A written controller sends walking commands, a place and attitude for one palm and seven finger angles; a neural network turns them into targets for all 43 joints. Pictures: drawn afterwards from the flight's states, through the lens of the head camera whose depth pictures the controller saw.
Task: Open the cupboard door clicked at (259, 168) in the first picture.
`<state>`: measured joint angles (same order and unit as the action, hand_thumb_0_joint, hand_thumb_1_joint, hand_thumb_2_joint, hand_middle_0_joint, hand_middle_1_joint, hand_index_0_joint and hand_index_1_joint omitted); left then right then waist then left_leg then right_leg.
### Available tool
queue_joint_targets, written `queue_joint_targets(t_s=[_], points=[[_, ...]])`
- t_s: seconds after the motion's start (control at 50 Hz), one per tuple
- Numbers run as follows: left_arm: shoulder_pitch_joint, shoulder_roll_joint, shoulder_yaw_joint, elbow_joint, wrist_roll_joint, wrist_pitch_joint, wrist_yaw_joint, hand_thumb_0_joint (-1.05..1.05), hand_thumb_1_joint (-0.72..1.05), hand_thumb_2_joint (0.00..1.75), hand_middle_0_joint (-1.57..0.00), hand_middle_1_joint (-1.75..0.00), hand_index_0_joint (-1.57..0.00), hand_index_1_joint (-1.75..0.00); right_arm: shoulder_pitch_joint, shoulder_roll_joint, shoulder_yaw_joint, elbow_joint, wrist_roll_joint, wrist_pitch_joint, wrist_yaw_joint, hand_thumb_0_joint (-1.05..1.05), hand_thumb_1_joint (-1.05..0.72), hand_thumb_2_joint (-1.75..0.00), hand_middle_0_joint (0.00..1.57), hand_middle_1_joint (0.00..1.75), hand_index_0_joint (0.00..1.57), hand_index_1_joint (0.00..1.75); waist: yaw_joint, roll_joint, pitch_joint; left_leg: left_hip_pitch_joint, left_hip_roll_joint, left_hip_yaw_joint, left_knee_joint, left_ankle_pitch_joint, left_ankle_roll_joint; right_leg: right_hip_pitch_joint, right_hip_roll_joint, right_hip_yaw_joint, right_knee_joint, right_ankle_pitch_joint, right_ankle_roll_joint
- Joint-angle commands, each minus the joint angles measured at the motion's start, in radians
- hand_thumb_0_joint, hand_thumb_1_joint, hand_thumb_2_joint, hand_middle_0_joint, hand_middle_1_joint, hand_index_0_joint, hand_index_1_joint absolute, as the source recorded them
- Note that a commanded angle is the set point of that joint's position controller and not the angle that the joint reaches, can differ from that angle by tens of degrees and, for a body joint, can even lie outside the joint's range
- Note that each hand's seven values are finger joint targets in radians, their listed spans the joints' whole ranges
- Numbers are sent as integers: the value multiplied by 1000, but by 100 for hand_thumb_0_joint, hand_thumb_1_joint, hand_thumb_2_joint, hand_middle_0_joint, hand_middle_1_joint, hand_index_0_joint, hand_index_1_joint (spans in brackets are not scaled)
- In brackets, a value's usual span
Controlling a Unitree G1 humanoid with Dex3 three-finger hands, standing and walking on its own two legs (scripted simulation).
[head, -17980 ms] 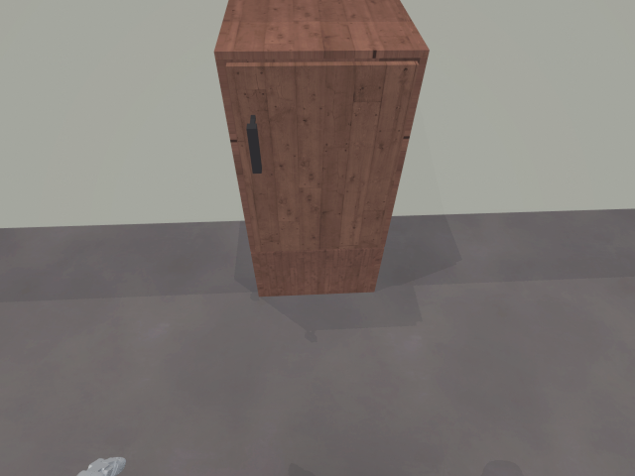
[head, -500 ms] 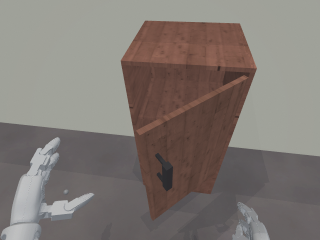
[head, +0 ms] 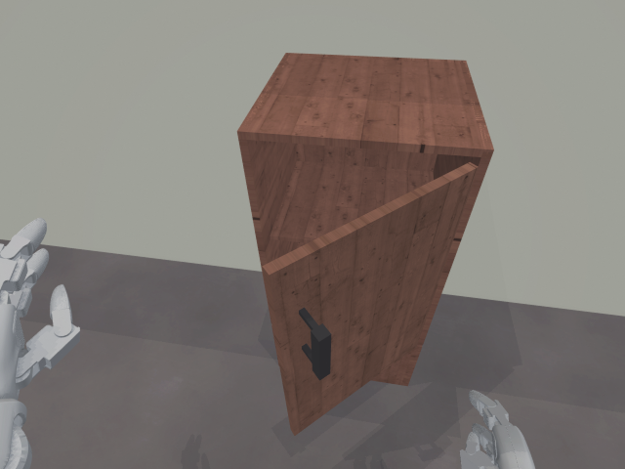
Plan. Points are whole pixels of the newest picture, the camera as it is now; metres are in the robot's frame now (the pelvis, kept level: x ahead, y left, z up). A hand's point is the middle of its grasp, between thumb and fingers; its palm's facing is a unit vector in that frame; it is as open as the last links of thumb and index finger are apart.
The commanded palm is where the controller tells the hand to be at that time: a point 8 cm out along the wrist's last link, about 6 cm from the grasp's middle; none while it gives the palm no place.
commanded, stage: draw the hand back to the body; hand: left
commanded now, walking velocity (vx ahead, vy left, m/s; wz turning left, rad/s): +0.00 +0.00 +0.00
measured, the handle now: (313, 343) +0.32 +0.05 -0.05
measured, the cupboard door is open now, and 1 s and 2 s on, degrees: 44 44 44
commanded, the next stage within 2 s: step back with the hand held close in 0.20 s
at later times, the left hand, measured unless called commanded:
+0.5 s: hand (80, 333) +0.19 +0.26 +0.16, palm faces +0.41 -0.79 -0.47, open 7.4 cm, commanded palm +0.13 +0.29 +0.17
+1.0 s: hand (3, 414) +0.11 +0.28 +0.15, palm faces +0.43 -0.75 -0.50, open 7.4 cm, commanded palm +0.05 +0.32 +0.17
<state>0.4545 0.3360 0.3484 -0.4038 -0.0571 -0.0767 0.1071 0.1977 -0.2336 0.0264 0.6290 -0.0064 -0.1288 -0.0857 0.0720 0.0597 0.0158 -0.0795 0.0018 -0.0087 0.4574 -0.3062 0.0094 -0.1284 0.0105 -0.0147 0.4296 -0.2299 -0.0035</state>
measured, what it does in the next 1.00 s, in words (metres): shifts its weight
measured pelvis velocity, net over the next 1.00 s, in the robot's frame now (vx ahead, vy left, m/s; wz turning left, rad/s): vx -0.09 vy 0.02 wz -0.01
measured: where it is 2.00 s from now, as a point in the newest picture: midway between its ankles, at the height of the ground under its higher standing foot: outside the picture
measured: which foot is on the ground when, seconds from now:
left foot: down 0.00-1.00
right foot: down 0.00-1.00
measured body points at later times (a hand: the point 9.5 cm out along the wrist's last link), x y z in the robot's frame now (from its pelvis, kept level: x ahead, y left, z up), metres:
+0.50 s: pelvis -0.02 -0.01 +0.00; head -0.01 -0.02 +0.45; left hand +0.16 +0.30 +0.18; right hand +0.17 -0.24 -0.08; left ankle -0.03 +0.11 -0.74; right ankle +0.01 -0.12 -0.74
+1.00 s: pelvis -0.09 +0.02 -0.01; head -0.08 +0.02 +0.44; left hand +0.08 +0.32 +0.18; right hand +0.08 -0.22 -0.09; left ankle -0.03 +0.11 -0.74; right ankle +0.01 -0.12 -0.74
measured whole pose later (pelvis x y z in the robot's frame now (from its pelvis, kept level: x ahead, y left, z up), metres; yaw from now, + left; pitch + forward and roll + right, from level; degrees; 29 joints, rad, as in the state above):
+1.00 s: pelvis -0.09 +0.02 -0.01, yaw -1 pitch -2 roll -1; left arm 0.53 0.39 0.43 -0.48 0.00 -0.21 0.15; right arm 0.21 -0.22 0.01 0.56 0.00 -0.07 -0.09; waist 0.01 0.00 0.05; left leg -0.35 -0.01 0.02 0.60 -0.24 0.05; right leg -0.37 0.00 0.02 0.50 -0.11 0.02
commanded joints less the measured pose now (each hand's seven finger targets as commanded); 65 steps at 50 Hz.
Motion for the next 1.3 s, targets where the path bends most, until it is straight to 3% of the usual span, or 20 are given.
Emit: queue_joint_targets(t_s=[0.0, 0.06, 0.16, 0.28, 0.3, 0.32, 0.34, 0.38, 0.4, 0.48, 0.5, 0.6, 0.7, 0.82, 0.9, 0.94, 1.04, 1.14, 1.22, 1.28], points=[[-86, 206, 112, -216, 6, -65, 16, 0, 90, 90, -20, -30, -20, -30, -130, -99, -39, -159, 2, -54, -9, 0, -90, -90, 20, 30, 20, 30, 2, -1, -77, -50, 17, 17, -84, 264, 2, 78, -9, -5, -66, 191, -19], [-96, 201, 107, -238, 9, -68, 17, 0, 90, 90, -20, -30, -20, -30, -132, -91, -35, -157, 2, -60, -9, 0, -90, -90, 20, 30, 20, 30, 0, 40, -78, -40, 13, 19, -87, 264, 0, 76, -7, -2, -71, 187, -18], [-83, 194, 108, -197, 6, -69, 17, 0, 90, 90, -20, -30, -20, -30, -134, -87, -37, -147, 0, -68, -12, 0, -90, -90, 20, 30, 20, 30, 1, -12, -48, -39, 13, 23, -91, 241, 5, 67, -6, 2, -92, 173, -13], [-82, 186, 101, -184, 6, -72, 11, 0, 90, 90, -20, -30, -20, -30, -138, -87, -41, -141, 1, -67, -8, 0, -90, -90, 20, 30, 20, 30, 1, 3, -46, -29, 12, 27, -97, 229, 6, 65, -6, 7, -108, 154, -12], [-173, 211, 105, -221, 10, -78, 15, 0, 90, 90, -20, -30, -20, -30, -144, -92, -40, -134, 1, -70, -11, 0, -90, -90, 20, 30, 20, 30, -4, 16, -56, -21, 8, 25, -99, 224, 5, 68, -6, 11, -115, 150, -14], [-215, 311, 220, -227, 16, -118, 25, 0, 90, 90, -20, -30, -20, -30, -126, -120, -43, -168, 8, -52, -10, 0, -90, -90, 20, 30, 20, 30, -58, -31, 31, -101, 21, 2, -66, 155, 18, -48, -43, 112, -165, 196, -16], [-100, 243, 182, -136, 16, -122, 16, 0, 90, 90, -20, -30, -20, -30, -124, -107, -50, -151, 4, -36, -7, 0, -90, -90, 20, 30, 20, 30, -59, -76, 1, -80, 15, -2, -42, 156, 21, -55, -62, 114, -172, 210, -18], [-34, 209, 145, -157, 20, -133, 8, 0, 90, 90, -20, -30, -20, -30, -127, -114, -56, -163, -1, -14, 1, 0, -90, -90, 20, 30, 20, 30, -61, -61, -47, -70, 15, 8, -36, 186, 17, -52, -71, 111, -163, 238, -18], [-31, 216, 149, -185, 21, -144, 10, 0, 90, 90, -20, -30, -20, -30, -129, -119, -58, -165, -5, -9, -2, 0, -90, -90, 20, 30, 20, 30, -59, -15, -75, -75, 20, 2, -52, 231, 14, -21, -71, 89, -134, 293, -20], [51, 226, 168, -195, 18, -144, 20, 0, 90, 90, -20, -30, -20, -30, -127, -113, -67, -189, 2, 18, -5, 0, -90, -90, 20, 30, 20, 30, -58, -37, -164, -77, 36, 10, -63, 345, 8, 27, -56, 62, -78, 391, -4], [50, 243, 177, -211, 18, -145, 24, 0, 90, 90, -20, -30, -20, -30, -132, -120, -69, -192, 1, 24, -8, 0, -90, -90, 20, 30, 20, 30, -56, -4, -170, -91, 37, 5, -68, 362, 7, 39, -58, 54, -65, 401, -5], [85, 275, 215, -242, 17, -150, 39, 0, 90, 90, -20, -30, -20, -30, -136, -115, -78, -212, 8, 46, -13, 0, -90, -90, 20, 30, 20, 30, -54, -3, -188, -152, 39, -3, -69, 353, 8, 59, -50, 53, -29, 424, 0], [84, 265, 208, -264, 26, -158, 47, 0, 90, 90, -20, -30, -20, -30, -132, -122, -80, -225, 12, 45, -15, 0, -90, -90, 20, 30, 20, 30, -54, 28, -146, -268, 52, -24, -104, 207, 27, 68, -27, 55, 1, 312, 11], [60, 245, 203, -257, 46, -173, 56, 0, 90, 90, -20, -30, -20, -30, -112, -130, -78, -235, 14, 28, -14, 0, -90, -90, 20, 30, 20, 30, -61, -4, -72, -507, 72, -57, -148, -178, 64, 112, -21, 85, 51, 133, 15], [23, 255, 212, -275, 61, -194, 62, 0, 90, 90, -20, -30, -20, -30, -106, -142, -81, -232, 10, 8, -16, 0, -90, -90, 20, 30, 20, 30, -66, 10, -44, -576, 75, -83, -129, -310, 79, 74, -21, 111, 45, 7, 11], [15, 244, 208, -277, 62, -199, 66, 0, 90, 90, -20, -30, -20, -30, -95, -137, -77, -232, 9, -2, -16, 0, -90, -90, 20, 30, 20, 30, -68, -7, -47, -595, 82, -92, -127, -343, 80, 65, -18, 108, 65, -32, 12], [10, 248, 224, -303, 68, -219, 70, 0, 90, 90, -20, -30, -20, -30, -88, -137, -78, -228, 6, -25, -17, 0, -90, -90, 20, 30, 20, 30, -68, 49, -60, -665, 94, -124, -137, -402, 91, 95, 6, 117, 144, -3, 12], [8, 246, 235, -320, 66, -233, 66, 0, 90, 90, -20, -30, -20, -30, -79, -132, -82, -220, 4, -38, -11, 0, -90, -90, 20, 30, 20, 30, -72, 25, -67, -693, 83, -104, -95, -400, 88, 86, 4, 155, 182, 75, 4], [-27, 250, 229, -317, 58, -233, 65, 0, 90, 90, -20, -30, -20, -30, -73, -126, -85, -206, 5, -42, -8, 0, -90, -90, 20, 30, 20, 30, -78, -52, -64, -625, 47, -74, -14, -368, 67, -28, -33, 204, 112, 12, -9], [-23, 255, 237, -303, 55, -233, 65, 0, 90, 90, -20, -30, -20, -30, -72, -130, -88, -201, 5, -36, -6, 0, -90, -90, 20, 30, 20, 30, -80, -49, -66, -628, 49, -78, -18, -393, 66, -65, -31, 199, 115, -63, -6]])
